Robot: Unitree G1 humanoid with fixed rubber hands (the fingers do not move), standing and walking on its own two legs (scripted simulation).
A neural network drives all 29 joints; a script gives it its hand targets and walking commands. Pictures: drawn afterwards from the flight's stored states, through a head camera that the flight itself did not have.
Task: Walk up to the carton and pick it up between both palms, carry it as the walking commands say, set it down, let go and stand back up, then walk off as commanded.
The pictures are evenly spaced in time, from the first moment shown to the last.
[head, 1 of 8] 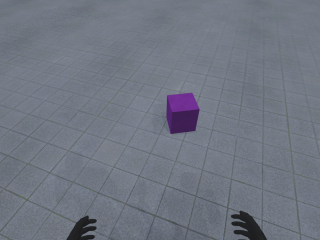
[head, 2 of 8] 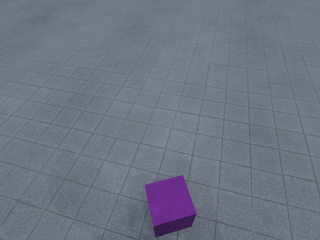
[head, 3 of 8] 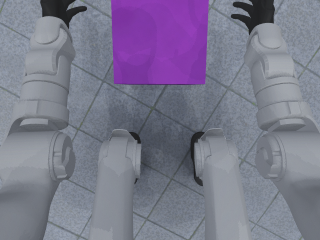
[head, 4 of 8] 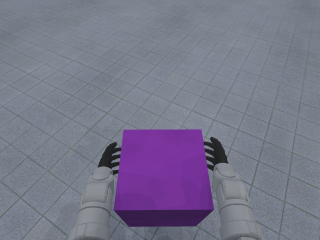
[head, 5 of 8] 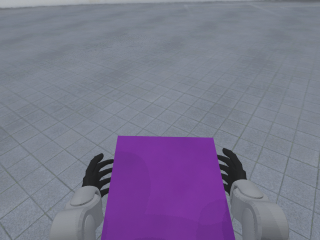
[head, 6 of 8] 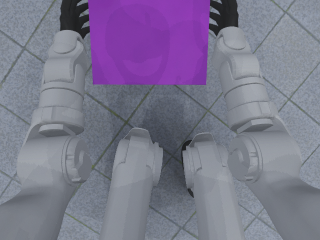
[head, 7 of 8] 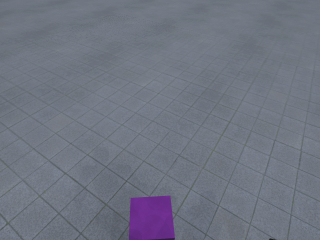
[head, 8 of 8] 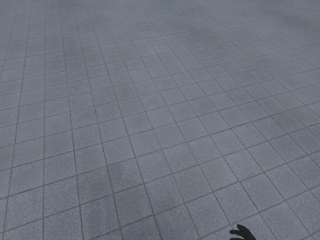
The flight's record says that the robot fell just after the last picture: no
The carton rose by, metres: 0.71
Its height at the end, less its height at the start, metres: +0.00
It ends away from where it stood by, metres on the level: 1.16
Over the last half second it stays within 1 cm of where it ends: yes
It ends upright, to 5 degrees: yes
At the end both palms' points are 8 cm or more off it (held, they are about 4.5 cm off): yes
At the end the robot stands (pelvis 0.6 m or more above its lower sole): yes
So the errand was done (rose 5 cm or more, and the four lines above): yes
